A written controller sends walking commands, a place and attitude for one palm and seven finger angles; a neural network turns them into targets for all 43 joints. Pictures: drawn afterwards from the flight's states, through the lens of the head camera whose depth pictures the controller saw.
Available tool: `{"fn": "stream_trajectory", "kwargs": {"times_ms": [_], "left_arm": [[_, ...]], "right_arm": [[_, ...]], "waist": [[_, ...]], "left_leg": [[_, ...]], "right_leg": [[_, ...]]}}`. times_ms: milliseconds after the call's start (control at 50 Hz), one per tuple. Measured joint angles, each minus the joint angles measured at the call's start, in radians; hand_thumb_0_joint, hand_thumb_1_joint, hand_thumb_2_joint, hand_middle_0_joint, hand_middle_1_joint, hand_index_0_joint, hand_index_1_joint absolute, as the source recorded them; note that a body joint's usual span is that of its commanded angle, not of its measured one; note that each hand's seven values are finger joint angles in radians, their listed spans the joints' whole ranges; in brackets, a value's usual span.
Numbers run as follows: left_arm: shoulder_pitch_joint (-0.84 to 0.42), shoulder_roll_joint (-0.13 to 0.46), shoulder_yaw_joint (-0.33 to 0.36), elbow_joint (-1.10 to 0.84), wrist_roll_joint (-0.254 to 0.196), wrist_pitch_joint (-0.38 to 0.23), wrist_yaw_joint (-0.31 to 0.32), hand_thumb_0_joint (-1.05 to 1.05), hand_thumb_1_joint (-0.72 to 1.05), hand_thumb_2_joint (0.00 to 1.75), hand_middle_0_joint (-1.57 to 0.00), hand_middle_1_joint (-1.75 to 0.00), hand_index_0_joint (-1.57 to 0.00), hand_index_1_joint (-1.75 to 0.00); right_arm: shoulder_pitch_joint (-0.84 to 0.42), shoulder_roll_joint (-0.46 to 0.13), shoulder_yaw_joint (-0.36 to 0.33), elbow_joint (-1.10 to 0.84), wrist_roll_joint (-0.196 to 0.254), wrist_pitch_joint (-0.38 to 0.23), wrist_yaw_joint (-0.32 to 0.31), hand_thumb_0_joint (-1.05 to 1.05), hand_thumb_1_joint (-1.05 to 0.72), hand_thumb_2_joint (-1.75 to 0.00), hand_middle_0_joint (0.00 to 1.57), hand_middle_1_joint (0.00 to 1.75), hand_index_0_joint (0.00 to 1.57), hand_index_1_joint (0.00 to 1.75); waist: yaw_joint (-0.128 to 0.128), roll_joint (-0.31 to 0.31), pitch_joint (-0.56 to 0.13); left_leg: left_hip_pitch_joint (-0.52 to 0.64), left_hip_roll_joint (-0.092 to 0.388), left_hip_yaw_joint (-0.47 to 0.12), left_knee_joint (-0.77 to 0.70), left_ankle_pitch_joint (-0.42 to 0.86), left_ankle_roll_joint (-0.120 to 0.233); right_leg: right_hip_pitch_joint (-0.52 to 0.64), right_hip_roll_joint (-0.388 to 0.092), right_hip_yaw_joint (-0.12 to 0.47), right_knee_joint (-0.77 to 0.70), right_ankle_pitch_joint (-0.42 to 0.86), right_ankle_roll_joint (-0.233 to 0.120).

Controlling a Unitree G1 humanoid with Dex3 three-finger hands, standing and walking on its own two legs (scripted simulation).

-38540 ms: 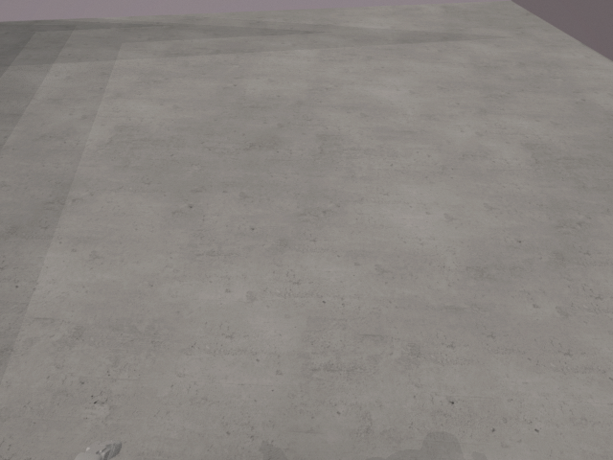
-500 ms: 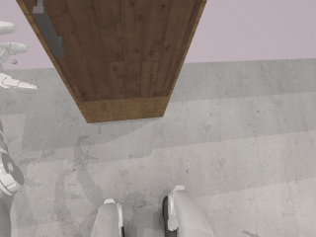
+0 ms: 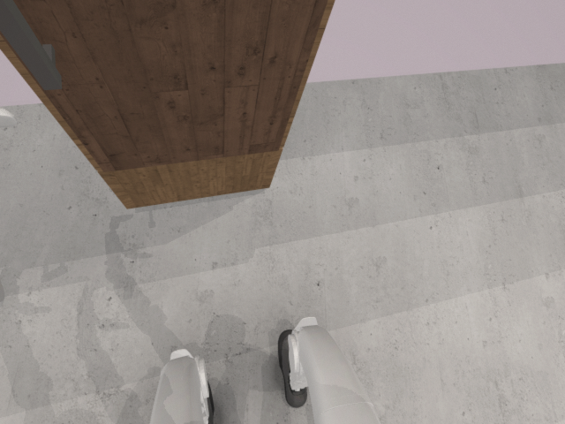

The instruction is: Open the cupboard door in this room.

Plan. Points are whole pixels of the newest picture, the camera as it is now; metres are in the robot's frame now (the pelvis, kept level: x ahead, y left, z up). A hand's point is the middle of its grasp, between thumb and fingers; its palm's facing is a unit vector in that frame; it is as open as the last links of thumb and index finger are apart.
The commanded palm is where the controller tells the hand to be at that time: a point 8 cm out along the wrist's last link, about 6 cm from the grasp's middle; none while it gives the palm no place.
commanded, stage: move the hooked fingers beside the handle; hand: left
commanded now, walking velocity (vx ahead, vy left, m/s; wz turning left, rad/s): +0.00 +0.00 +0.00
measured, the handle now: (25, 28) +0.59 +0.23 +0.07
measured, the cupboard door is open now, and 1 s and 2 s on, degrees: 0 0 0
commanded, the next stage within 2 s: slide the fingers in behind the handle in 0.60 s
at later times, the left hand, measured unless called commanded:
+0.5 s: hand out of the picture +0.54 +0.28 +0.07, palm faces +0.08 -1.00 -0.04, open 14.0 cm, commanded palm +0.52 +0.31 +0.06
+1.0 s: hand out of the picture +0.54 +0.27 +0.07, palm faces +0.07 -1.00 -0.03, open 14.0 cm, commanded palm +0.52 +0.29 +0.06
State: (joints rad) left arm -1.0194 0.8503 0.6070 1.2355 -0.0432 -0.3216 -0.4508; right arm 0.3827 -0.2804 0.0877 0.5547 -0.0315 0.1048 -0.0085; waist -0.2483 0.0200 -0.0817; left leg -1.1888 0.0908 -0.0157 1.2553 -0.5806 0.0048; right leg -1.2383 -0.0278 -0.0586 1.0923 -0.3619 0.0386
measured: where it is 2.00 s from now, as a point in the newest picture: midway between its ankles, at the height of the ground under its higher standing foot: (250, 405)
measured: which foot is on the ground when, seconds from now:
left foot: down 0.00-1.00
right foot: down 0.00-1.00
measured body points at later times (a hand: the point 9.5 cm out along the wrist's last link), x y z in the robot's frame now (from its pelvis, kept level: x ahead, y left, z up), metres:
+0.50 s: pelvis +0.01 +0.00 +0.00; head +0.20 +0.04 +0.41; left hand +0.53 +0.34 +0.07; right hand +0.02 -0.26 -0.09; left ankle -0.01 +0.11 -0.63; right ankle +0.07 -0.15 -0.63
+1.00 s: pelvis +0.00 +0.00 +0.00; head +0.19 +0.04 +0.41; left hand +0.53 +0.32 +0.07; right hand +0.01 -0.27 -0.09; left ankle -0.01 +0.11 -0.63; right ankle +0.07 -0.15 -0.63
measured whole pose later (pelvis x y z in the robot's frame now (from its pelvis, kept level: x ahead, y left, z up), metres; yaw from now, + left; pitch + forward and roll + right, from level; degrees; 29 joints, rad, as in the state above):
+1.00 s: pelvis +0.00 +0.00 +0.00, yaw +1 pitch +29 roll -5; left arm -0.99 0.74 0.54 1.19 -0.06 -0.34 -0.39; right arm 0.36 -0.27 0.07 0.57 -0.03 0.11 0.00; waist -0.23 0.02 -0.09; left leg -1.17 0.08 -0.03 1.25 -0.58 0.00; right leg -1.21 -0.03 -0.07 1.09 -0.37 0.03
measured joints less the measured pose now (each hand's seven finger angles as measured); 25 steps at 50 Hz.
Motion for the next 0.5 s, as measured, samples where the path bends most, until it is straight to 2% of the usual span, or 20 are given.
{"fn": "stream_trajectory", "kwargs": {"times_ms": [140,260,360,500], "left_arm": [[0.014,-0.014,0.001,-0.029,0.003,-0.006,0.008,-0.02,-0.5,0.3,-0.3,-1.2,-0.3,-1.2],[0.021,-0.042,-0.028,-0.05,-0.011,0.001,0.008,-0.02,-0.5,0.3,-0.3,-1.2,-0.3,-1.2],[0.021,-0.052,-0.038,-0.034,-0.005,0.005,0.021,-0.02,-0.5,0.3,-0.3,-1.2,-0.3,-1.2],[0.038,-0.077,-0.047,-0.061,-0.009,-0.019,0.037,-0.02,-0.5,0.3,-0.3,-1.2,-0.3,-1.2]], "right_arm": [[-0.006,0.007,-0.003,0.006,-0.003,0.006,0.006,0.0,-0.91,-0.89,0.21,0.3,0.2,0.3],[-0.017,0.009,-0.009,0.012,-0.002,0.012,0.01,0.0,-0.91,-0.89,0.2,0.3,0.2,0.3],[-0.027,0.008,-0.006,0.002,-0.002,0.011,0.008,0.0,-0.91,-0.89,0.2,0.3,0.2,0.3],[-0.031,0.012,-0.013,0.0,-0.004,0.01,0.011,0.0,-0.91,-0.89,0.2,0.3,0.2,0.3]], "waist": [[0.006,-0.004,-0.002],[0.016,-0.003,-0.009],[0.015,-0.002,-0.011],[0.02,-0.001,-0.012]], "left_leg": [[-0.005,-0.002,-0.007,0.004,-0.005,-0.001],[0.009,-0.004,-0.015,-0.003,-0.008,-0.002],[0.018,-0.005,-0.016,-0.007,-0.009,-0.001],[0.026,-0.005,-0.014,-0.009,-0.011,-0.004]], "right_leg": [[0.0,-0.002,-0.006,0.001,-0.006,0.001],[0.019,-0.004,-0.014,-0.009,-0.011,0.002],[0.029,-0.005,-0.015,-0.012,-0.013,0.002],[0.033,-0.005,-0.013,-0.009,-0.017,0.0]]}}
